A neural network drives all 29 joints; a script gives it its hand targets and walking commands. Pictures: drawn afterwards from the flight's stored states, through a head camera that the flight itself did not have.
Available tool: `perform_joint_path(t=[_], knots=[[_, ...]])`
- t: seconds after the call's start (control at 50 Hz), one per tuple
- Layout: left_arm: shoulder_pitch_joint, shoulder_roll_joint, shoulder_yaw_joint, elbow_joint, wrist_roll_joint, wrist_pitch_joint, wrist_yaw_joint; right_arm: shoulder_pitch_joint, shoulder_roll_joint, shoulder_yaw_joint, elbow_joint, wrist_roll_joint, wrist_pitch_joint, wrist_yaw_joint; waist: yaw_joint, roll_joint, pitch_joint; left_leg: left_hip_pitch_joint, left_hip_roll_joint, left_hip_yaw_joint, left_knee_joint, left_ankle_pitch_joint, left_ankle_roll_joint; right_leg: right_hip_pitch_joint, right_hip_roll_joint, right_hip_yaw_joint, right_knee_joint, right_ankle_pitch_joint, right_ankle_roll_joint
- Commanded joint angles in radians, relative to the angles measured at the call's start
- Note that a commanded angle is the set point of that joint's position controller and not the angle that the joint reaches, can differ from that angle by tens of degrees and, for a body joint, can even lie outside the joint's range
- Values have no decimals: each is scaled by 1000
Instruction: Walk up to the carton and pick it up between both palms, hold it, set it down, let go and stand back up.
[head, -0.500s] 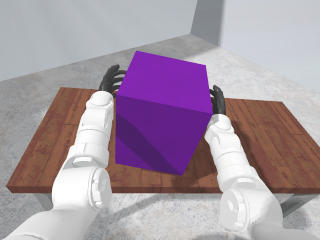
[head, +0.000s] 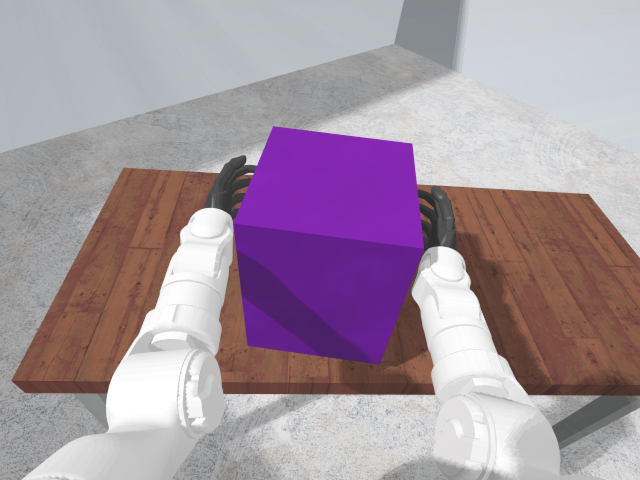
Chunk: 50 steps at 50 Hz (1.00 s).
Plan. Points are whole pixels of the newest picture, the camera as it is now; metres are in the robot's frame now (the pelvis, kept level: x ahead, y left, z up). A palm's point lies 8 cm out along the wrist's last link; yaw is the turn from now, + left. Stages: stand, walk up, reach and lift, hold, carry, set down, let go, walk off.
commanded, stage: set down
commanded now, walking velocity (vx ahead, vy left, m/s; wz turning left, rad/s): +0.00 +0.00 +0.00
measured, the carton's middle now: (327, 247) +0.41 -0.01 +0.06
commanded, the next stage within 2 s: none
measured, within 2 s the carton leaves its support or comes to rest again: rests again in 1.00 s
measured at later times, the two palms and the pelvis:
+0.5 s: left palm (221, 229) +0.41 +0.13 +0.09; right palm (433, 267) +0.36 -0.15 +0.09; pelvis +0.00 +0.00 +0.00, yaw +0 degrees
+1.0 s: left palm (227, 240) +0.40 +0.13 +0.09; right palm (439, 284) +0.34 -0.16 +0.08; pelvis -0.03 +0.00 +0.00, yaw -2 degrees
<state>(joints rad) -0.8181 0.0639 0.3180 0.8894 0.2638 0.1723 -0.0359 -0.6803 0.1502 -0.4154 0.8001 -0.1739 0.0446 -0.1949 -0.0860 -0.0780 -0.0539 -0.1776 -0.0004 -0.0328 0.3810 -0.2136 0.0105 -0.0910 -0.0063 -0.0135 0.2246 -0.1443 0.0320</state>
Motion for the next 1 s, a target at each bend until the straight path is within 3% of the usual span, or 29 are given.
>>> perform_joint_path(t=[0.0,0.02,0.04,0.08,0.16,0.2,0.22,0.24,0.26,0.28,0.3,0.32,0.34,0.36,0.4,0.42,0.44,0.5,0.52,0.56,0.62,0.64,0.68,0.7,0.74,0.76,0.8,0.9,0.98], knots=[[-629,-676,-329,-105,-30,-47,-168,-757,531,367,-188,4,-120,117,-54,180,-540,255,-19,93,47,661,-117,200,50,-79,66,525,5],[-621,-680,-329,-124,-20,-40,-173,-726,545,389,-165,13,-125,105,-58,185,-516,230,-23,95,51,678,-123,218,52,-85,75,561,11],[-570,-648,-282,-80,-10,-23,-184,-736,527,396,-192,25,-121,107,-28,147,-470,225,-21,101,38,647,-104,236,49,-77,75,562,18],[-548,-610,-245,-91,22,1,-199,-708,536,407,-184,42,-107,108,-8,166,-411,169,-35,112,19,587,-96,291,40,-69,76,564,26],[-486,-615,-253,-94,22,17,-216,-722,536,431,-269,33,-137,96,-11,148,-422,116,-48,120,6,554,-87,323,36,-67,103,652,38],[-420,-622,-249,-87,29,20,-218,-699,534,453,-285,37,-149,97,7,145,-396,113,-44,115,12,588,-85,318,42,-72,104,656,35],[-447,-640,-255,-94,27,8,-212,-711,541,446,-282,29,-155,101,0,137,-440,121,-38,110,3,573,-81,304,42,-73,98,639,34],[-467,-643,-279,-132,7,-5,-204,-704,529,464,-283,30,-172,102,-3,175,-489,153,-37,111,16,606,-91,283,49,-83,102,631,23],[-442,-673,-307,-113,0,-18,-199,-721,548,485,-317,11,-187,105,-1,135,-524,165,-29,99,23,631,-96,289,48,-88,110,653,24],[-490,-676,-311,-117,-5,-31,-190,-754,534,459,-323,6,-195,108,-12,148,-531,163,-28,99,21,607,-92,251,50,-87,98,604,21],[-524,-697,-343,-168,-18,-54,-179,-752,560,485,-323,4,-211,110,2,149,-628,193,-22,98,38,649,-98,238,52,-91,105,629,15],[-539,-715,-380,-193,-34,-82,-166,-748,582,493,-335,-3,-230,112,-10,186,-694,202,-22,90,61,709,-112,222,54,-93,115,656,10],[-555,-707,-396,-217,-43,-105,-160,-755,585,525,-320,-16,-247,113,-5,178,-705,212,-20,88,64,718,-112,231,53,-99,122,668,9],[-610,-692,-396,-215,-49,-124,-145,-765,594,519,-304,-22,-246,121,7,198,-706,249,-14,84,59,720,-118,190,50,-104,108,612,7],[-595,-713,-409,-143,-50,-138,-140,-753,577,484,-298,-44,-259,121,-29,183,-682,312,0,66,78,738,-120,110,49,-105,82,551,-2],[-578,-679,-351,-120,-21,-133,-147,-690,552,448,-232,-41,-234,126,-12,175,-610,287,0,85,60,662,-115,132,48,-106,69,499,-7],[-578,-658,-334,-94,-12,-127,-157,-690,548,417,-233,-57,-235,124,-18,151,-596,241,-4,90,46,602,-106,163,46,-99,62,482,-4],[-579,-644,-279,1,6,-109,-186,-670,523,342,-147,-86,-204,119,-59,122,-441,201,1,91,-5,460,-96,156,38,-102,41,374,5],[-596,-637,-260,-4,18,-100,-195,-650,521,315,-109,-85,-196,120,-57,141,-418,192,-3,96,-15,444,-99,156,37,-100,38,342,2],[-595,-638,-249,0,32,-101,-200,-685,531,292,-104,-78,-196,134,-23,162,-433,173,-9,104,-40,370,-90,163,36,-93,29,273,0],[-595,-608,-167,71,62,-100,-213,-713,503,206,-106,-107,-194,140,-19,170,-387,115,-15,123,-67,269,-74,143,28,-93,25,210,7],[-564,-610,-163,70,70,-106,-217,-669,506,204,-87,-125,-196,143,-19,154,-365,120,-17,124,-70,280,-77,154,29,-93,35,230,11],[-614,-619,-159,46,78,-123,-203,-713,490,170,-102,-146,-213,159,-20,202,-405,150,-8,121,-61,305,-93,111,41,-103,41,188,1],[-622,-616,-137,54,87,-135,-194,-737,479,157,-109,-169,-220,167,6,204,-410,165,-4,119,-65,308,-93,95,39,-109,33,145,-6],[-671,-624,-135,42,100,-148,-182,-737,479,125,-97,-203,-235,176,-1,209,-417,170,0,124,-64,313,-99,61,43,-117,32,111,-8],[-653,-608,-125,52,100,-157,-177,-722,478,126,-105,-214,-240,183,22,216,-431,167,-4,136,-70,299,-98,71,38,-119,25,100,-9],[-663,-640,-144,21,110,-177,-159,-735,472,83,-80,-235,-263,190,8,245,-460,214,12,128,-59,323,-110,5,47,-132,18,43,-19],[-607,-553,-33,119,141,-186,-157,-715,468,70,-100,-286,-252,208,55,125,-410,147,6,158,-110,160,-58,91,32,-114,16,26,-4],[-597,-536,13,136,162,-185,-158,-663,476,31,-46,-313,-245,208,49,125,-394,105,4,163,-119,164,-53,113,30,-112,26,43,2]])
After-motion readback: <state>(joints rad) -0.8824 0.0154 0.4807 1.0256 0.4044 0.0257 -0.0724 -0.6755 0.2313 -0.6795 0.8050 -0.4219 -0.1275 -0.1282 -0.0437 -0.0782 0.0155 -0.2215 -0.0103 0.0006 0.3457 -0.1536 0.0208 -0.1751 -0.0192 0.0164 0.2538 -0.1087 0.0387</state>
